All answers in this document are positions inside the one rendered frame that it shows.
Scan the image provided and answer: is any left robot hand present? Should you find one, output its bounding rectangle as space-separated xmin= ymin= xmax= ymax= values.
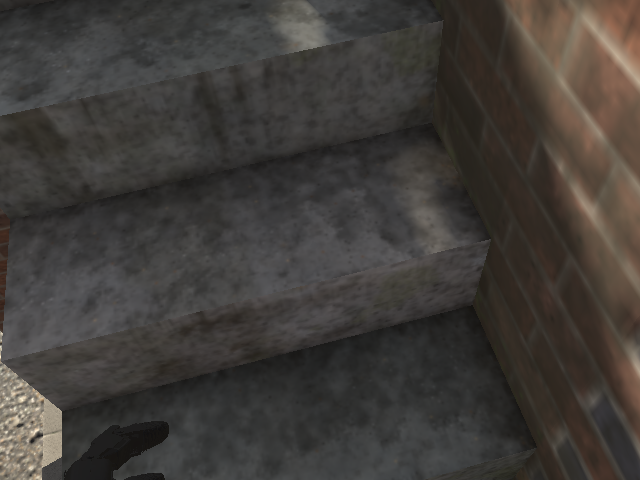
xmin=64 ymin=421 xmax=169 ymax=480

